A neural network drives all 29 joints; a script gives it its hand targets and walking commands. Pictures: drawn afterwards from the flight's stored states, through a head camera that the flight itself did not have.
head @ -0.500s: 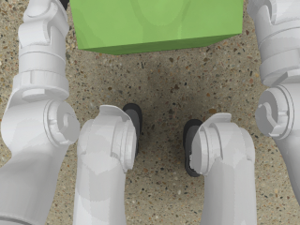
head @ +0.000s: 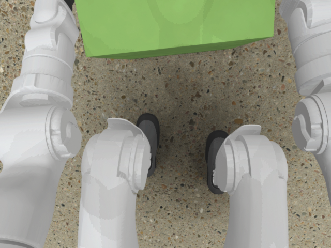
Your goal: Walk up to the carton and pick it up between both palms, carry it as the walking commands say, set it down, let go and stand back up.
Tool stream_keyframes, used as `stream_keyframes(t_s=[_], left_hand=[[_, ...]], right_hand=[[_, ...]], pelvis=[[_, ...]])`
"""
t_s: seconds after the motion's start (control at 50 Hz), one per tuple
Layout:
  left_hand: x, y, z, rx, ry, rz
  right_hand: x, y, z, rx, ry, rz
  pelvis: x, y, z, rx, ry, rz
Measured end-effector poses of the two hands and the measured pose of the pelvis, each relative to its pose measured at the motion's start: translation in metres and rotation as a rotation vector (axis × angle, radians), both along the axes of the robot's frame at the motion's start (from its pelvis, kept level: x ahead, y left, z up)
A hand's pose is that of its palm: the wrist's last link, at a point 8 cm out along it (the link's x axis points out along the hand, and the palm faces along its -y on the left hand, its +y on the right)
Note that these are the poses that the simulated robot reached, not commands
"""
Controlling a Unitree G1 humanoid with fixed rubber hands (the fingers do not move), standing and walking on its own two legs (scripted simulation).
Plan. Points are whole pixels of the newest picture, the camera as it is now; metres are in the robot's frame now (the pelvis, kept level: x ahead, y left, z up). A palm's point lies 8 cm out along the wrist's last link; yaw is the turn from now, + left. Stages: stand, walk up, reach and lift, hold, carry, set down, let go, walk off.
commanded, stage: set down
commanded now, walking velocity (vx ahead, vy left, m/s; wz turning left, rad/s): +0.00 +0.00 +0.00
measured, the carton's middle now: out of the picture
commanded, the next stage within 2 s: let go in 1.56 s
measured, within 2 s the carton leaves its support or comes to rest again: neither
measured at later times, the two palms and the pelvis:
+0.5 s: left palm out of the picture +0.53 +0.27 -0.11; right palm out of the picture +0.59 -0.16 -0.11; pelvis +0.00 +0.00 +0.02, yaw +0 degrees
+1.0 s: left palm out of the picture +0.53 +0.29 +0.05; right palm out of the picture +0.60 -0.17 +0.05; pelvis +0.01 +0.00 +0.14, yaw +0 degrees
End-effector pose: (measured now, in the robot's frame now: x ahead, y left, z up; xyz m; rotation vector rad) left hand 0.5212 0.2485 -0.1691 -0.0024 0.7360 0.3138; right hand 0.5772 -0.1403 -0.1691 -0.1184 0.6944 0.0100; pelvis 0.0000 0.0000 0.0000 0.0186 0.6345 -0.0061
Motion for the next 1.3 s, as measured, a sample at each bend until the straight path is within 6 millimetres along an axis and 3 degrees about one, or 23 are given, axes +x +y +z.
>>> stream_keyframes(t_s=[0.16,0.34,0.5,0.9,1.3], left_hand=[[-0.003,0.017,0.007,0.007,-0.009,0.014],[-0.002,0.026,0.015,0.008,-0.039,0.013],[0.009,0.024,0.057,0.004,-0.100,0.007],[0.005,0.036,0.188,0.004,-0.109,-0.001],[-0.001,0.045,0.311,0.000,-0.112,-0.017]], right_hand=[[0.001,-0.018,0.005,-0.017,0.001,-0.014],[0.007,-0.021,0.014,-0.016,-0.024,-0.009],[0.017,-0.021,0.061,-0.032,-0.074,-0.006],[0.019,-0.032,0.189,-0.007,-0.064,-0.011],[0.020,-0.039,0.313,0.002,-0.059,0.011]], pelvis=[[0.000,0.002,-0.001,0.000,0.015,0.002],[-0.002,0.002,-0.001,-0.001,0.006,0.005],[0.002,0.001,0.015,-0.013,0.019,0.018],[0.010,0.004,0.117,-0.026,0.174,0.019],[0.028,0.005,0.228,-0.025,0.188,0.028]])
